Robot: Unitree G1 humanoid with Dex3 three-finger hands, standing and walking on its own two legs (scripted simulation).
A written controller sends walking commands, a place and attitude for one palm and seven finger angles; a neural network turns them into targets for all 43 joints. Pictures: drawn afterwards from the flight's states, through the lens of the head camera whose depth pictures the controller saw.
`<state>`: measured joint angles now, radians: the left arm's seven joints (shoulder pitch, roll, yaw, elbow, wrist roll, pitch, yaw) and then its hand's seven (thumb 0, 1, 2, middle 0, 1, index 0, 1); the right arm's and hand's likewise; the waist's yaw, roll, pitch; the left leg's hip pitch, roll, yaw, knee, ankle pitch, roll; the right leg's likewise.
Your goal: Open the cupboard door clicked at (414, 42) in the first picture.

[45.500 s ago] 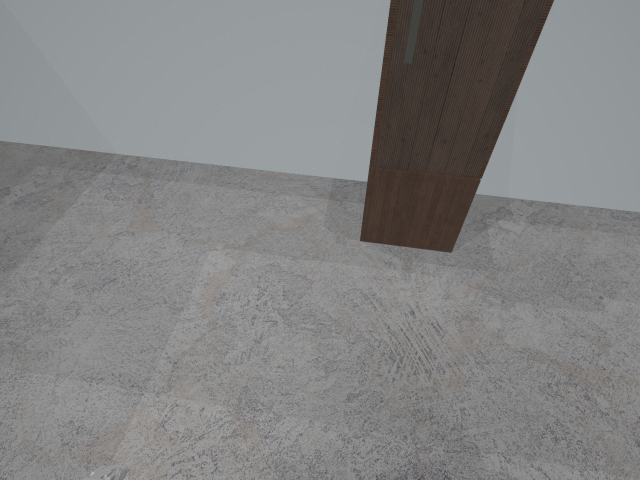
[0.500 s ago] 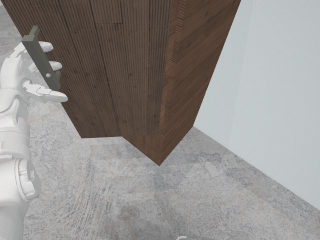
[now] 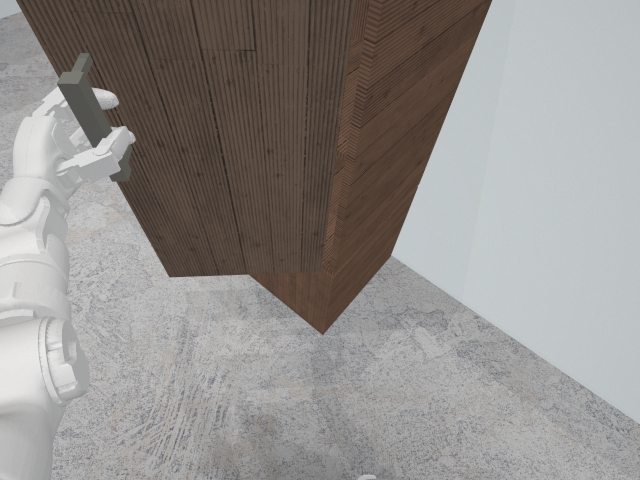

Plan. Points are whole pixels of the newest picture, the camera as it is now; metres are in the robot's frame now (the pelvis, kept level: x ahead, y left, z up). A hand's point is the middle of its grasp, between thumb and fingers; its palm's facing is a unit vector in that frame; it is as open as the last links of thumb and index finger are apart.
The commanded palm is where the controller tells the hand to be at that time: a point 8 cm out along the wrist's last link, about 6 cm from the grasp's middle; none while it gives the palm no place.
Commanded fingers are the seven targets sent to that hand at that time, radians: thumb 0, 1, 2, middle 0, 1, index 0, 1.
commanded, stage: close the thumb around the handle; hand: left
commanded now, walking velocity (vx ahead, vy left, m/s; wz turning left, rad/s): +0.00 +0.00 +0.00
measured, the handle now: (103, 121) +0.53 +0.26 +0.13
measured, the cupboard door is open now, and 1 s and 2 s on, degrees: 44 69 96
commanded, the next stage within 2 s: pull the door open along its arc in 0.14 s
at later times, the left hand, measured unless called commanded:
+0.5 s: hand (110, 160) +0.46 +0.23 +0.13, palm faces +0.01 -1.00 +0.00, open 5.9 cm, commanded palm +0.40 +0.29 +0.13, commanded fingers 0.00 0.90 0.90 -0.40 -1.35 -0.40 -1.35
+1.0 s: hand (150, 230) +0.36 +0.17 +0.14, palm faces +0.45 -0.89 +0.06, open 6.1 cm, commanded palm +0.31 +0.20 +0.13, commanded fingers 0.00 0.90 0.90 -0.40 -1.35 -0.40 -1.35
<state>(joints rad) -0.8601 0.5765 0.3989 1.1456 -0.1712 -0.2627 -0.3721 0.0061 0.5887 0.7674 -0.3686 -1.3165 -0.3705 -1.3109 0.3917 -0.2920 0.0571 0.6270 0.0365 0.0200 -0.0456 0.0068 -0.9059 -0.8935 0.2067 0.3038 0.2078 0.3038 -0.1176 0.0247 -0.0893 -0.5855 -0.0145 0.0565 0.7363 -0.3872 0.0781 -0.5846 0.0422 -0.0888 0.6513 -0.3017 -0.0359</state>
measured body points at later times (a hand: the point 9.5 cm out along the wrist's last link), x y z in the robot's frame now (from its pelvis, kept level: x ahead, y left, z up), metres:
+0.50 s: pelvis +0.01 -0.01 +0.00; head +0.07 +0.00 +0.45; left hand +0.45 +0.28 +0.14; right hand +0.03 -0.28 -0.11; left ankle -0.02 +0.06 -0.71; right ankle +0.00 -0.10 -0.71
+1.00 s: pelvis +0.01 -0.02 +0.01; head +0.02 -0.03 +0.46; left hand +0.33 +0.21 +0.14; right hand +0.21 -0.23 -0.07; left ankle -0.02 +0.06 -0.71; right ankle +0.00 -0.10 -0.71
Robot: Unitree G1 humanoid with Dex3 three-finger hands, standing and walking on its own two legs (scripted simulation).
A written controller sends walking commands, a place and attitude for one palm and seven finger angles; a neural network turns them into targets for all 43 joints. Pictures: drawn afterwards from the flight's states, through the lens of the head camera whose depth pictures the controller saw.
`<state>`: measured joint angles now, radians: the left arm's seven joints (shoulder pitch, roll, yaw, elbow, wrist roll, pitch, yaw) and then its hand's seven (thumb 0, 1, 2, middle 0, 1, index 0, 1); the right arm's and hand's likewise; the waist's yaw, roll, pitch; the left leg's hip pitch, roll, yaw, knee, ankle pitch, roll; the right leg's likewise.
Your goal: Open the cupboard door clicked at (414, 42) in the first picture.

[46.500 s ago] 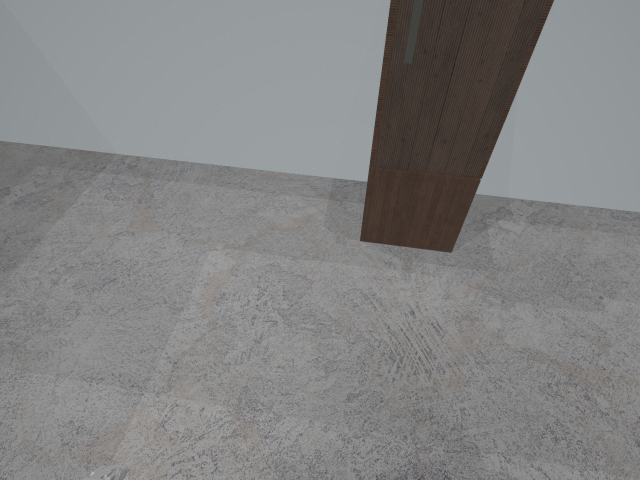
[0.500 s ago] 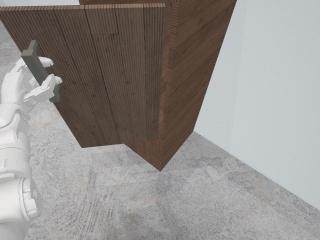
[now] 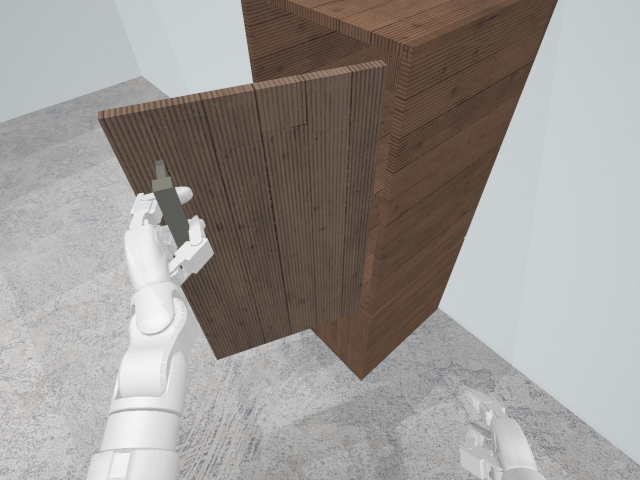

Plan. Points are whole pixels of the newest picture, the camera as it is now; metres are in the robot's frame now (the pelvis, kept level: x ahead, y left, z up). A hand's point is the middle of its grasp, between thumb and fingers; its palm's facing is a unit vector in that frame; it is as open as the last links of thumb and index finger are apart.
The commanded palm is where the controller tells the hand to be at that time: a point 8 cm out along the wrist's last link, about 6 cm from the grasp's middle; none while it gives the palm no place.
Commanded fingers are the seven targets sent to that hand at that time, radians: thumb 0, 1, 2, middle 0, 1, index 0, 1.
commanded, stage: pull the door open along its arc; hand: left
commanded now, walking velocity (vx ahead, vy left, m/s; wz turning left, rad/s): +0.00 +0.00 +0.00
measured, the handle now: (178, 218) +0.40 +0.22 +0.12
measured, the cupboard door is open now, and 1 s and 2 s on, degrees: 69 96 96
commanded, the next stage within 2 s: open thumb and fingers to let go in 0.58 s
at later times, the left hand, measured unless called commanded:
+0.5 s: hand (244, 299) +0.28 +0.11 +0.13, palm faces +0.34 -0.94 +0.03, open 6.3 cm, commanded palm +0.21 +0.15 +0.12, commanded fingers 0.00 0.90 0.90 -0.40 -1.35 -0.40 -1.35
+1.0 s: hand (270, 313) +0.26 +0.08 +0.13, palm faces +0.38 -0.92 +0.00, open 8.4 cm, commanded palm +0.22 +0.12 +0.12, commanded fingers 0.00 -0.29 0.39 -0.31 -1.22 -0.31 -1.22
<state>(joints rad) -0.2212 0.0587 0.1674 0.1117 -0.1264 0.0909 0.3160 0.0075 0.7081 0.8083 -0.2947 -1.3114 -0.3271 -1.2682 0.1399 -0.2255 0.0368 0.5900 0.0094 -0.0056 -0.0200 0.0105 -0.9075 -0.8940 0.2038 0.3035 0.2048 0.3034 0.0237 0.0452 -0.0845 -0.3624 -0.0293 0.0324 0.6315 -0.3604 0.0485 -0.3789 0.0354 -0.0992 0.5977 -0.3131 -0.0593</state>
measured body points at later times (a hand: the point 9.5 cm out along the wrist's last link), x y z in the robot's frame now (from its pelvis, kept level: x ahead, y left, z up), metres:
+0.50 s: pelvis +0.01 -0.02 +0.01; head -0.02 -0.04 +0.46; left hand +0.25 +0.16 +0.13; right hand +0.16 -0.25 -0.09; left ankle -0.02 +0.08 -0.73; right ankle +0.00 -0.08 -0.73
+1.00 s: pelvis -0.02 -0.03 +0.01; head -0.04 -0.05 +0.46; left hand +0.24 +0.12 +0.13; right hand +0.19 -0.21 -0.08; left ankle -0.02 +0.08 -0.73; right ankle +0.00 -0.08 -0.73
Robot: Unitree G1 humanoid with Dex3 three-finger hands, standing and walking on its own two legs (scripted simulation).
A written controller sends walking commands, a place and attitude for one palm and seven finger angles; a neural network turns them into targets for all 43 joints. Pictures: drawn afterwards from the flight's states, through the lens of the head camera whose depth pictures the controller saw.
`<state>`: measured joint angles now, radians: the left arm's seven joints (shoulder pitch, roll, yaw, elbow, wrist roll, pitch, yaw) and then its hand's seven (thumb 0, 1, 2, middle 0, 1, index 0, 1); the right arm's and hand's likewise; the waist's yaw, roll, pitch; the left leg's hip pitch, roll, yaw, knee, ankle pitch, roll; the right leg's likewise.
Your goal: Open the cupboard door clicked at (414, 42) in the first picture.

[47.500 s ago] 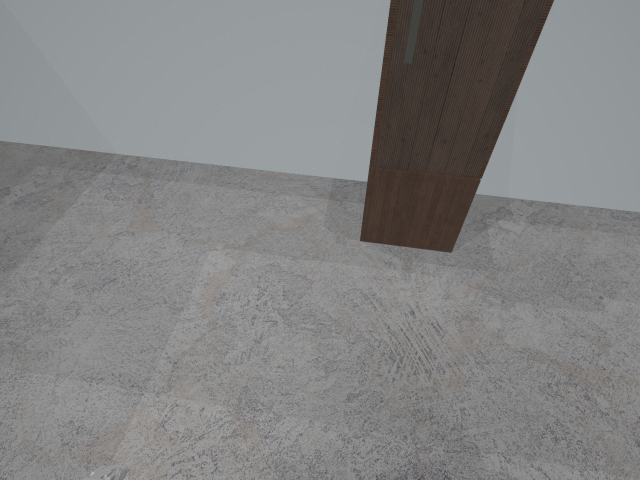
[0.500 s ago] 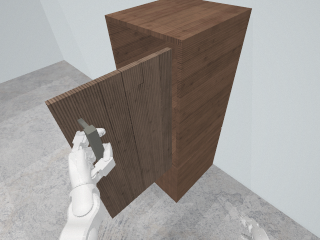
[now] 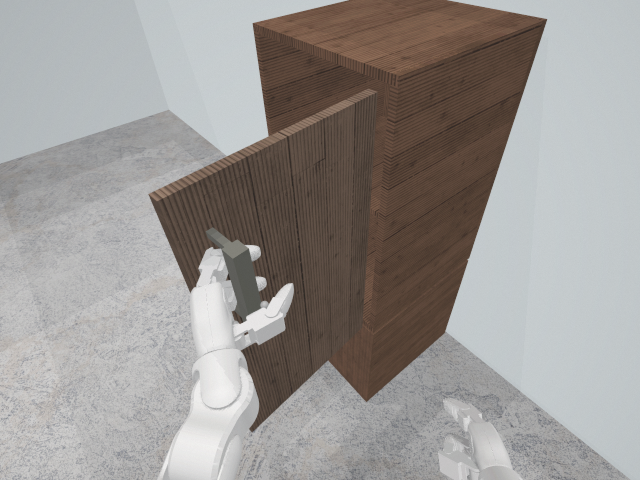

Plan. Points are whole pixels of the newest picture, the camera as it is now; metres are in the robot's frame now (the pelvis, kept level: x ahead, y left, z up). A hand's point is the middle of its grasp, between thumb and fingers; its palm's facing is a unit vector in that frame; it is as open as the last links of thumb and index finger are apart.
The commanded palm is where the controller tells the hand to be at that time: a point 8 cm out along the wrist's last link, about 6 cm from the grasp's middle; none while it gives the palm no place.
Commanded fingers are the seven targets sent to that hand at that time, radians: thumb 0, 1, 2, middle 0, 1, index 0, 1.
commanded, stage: open thumb and fingers to let go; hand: left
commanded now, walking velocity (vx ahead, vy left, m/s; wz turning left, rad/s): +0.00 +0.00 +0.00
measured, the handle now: (236, 283) +0.32 +0.14 +0.11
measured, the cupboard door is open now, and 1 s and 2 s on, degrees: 96 96 96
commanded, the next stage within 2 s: slide the hand sideways off the handle in 0.50 s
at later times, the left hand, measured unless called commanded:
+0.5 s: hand (263, 300) +0.29 +0.10 +0.12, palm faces +0.33 -0.94 +0.00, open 14.9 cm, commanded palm +0.24 +0.14 +0.11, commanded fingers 0.00 -0.50 0.30 -0.15 -0.30 -0.15 -0.30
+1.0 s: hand (249, 333) +0.25 +0.10 +0.12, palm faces -0.08 -1.00 +0.01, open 16.3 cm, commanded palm +0.21 +0.16 +0.11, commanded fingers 0.00 -0.50 0.30 -0.15 -0.30 -0.15 -0.30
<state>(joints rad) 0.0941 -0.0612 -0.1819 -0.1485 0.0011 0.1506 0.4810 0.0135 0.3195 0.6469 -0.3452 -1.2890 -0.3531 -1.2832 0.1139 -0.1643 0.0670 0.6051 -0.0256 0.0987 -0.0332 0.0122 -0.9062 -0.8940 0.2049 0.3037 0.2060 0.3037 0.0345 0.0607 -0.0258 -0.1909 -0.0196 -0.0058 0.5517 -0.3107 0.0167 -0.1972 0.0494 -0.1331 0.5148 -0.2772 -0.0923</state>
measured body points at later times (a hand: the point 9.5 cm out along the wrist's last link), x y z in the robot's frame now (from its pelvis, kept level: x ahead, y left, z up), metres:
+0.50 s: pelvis -0.01 +0.01 +0.00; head -0.04 +0.00 +0.45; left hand +0.27 +0.15 +0.12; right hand +0.17 -0.19 -0.09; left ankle -0.01 +0.11 -0.73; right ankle +0.01 -0.05 -0.73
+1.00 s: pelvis -0.01 +0.03 +0.00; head -0.04 +0.02 +0.45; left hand +0.24 +0.16 +0.12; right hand +0.17 -0.18 -0.08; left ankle -0.01 +0.11 -0.73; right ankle +0.01 -0.05 -0.73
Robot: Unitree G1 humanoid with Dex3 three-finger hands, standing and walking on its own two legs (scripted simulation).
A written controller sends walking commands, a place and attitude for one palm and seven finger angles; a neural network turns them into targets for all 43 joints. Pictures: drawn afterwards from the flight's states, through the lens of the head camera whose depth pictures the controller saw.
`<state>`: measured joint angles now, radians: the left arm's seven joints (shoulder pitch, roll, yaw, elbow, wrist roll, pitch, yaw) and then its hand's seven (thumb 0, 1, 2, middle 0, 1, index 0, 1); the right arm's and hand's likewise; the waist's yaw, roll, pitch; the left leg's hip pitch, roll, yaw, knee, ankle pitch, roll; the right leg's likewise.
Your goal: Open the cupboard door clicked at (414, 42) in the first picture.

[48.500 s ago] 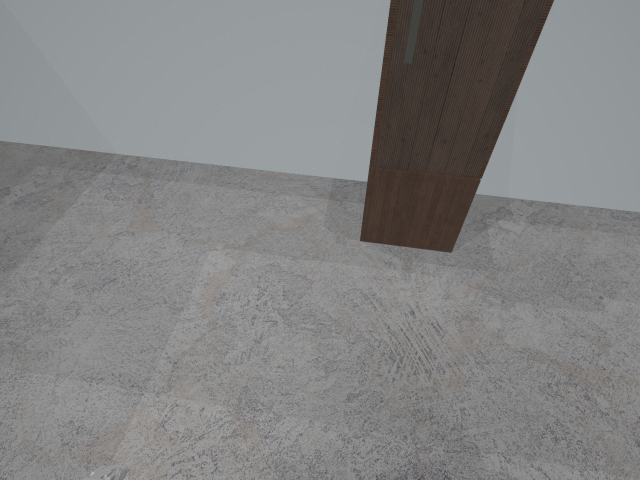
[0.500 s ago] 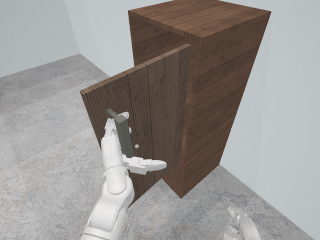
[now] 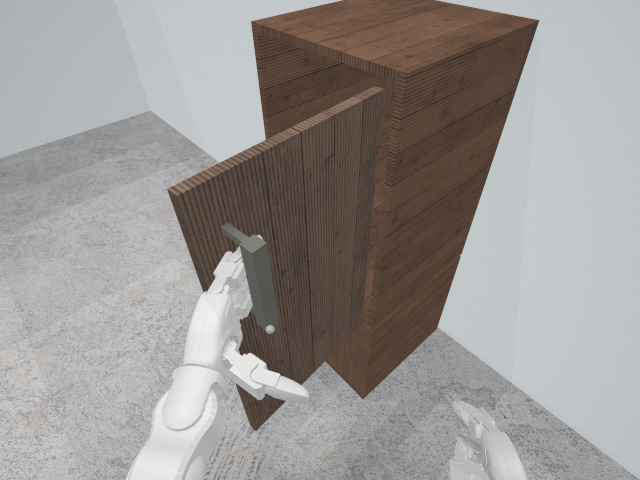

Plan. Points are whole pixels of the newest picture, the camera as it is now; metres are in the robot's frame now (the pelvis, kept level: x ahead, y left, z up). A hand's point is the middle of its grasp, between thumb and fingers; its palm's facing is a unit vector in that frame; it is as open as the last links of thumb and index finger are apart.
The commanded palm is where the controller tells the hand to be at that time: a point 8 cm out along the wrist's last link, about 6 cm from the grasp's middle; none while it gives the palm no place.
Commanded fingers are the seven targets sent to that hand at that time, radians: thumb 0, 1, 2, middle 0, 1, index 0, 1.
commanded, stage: slide the hand sideways off the handle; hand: left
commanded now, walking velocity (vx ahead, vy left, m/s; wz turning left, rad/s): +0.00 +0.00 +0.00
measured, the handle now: (250, 278) +0.32 +0.12 +0.12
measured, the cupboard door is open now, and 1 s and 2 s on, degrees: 96 96 96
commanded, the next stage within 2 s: draw the hand back to the body in 0.80 s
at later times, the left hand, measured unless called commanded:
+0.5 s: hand (234, 369) +0.21 +0.11 +0.11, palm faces +0.00 -1.00 -0.04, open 16.3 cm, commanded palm +0.17 +0.17 +0.11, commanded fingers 0.00 -0.50 0.30 -0.15 -0.30 -0.15 -0.30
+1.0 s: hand (197, 393) +0.18 +0.14 +0.11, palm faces +0.01 -1.00 -0.07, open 16.3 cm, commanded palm +0.14 +0.20 +0.12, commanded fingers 0.00 -0.50 0.30 -0.15 -0.30 -0.15 -0.30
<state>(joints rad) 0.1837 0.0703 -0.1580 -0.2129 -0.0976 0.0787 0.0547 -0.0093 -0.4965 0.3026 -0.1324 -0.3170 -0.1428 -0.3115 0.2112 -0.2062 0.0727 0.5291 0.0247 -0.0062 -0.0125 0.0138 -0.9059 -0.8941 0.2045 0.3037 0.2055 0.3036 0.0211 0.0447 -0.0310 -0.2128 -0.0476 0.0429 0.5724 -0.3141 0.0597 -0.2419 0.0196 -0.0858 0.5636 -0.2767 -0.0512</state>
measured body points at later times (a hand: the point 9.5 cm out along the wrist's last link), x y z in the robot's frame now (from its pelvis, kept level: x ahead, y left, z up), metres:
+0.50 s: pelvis +0.02 -0.02 -0.01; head +0.00 -0.04 +0.44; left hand +0.20 +0.16 +0.11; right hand +0.21 -0.22 -0.07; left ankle +0.00 +0.08 -0.73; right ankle +0.02 -0.09 -0.73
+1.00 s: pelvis +0.01 -0.02 -0.01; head -0.01 -0.04 +0.44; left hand +0.17 +0.20 +0.11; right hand +0.20 -0.24 -0.08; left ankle +0.00 +0.08 -0.73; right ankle +0.02 -0.09 -0.73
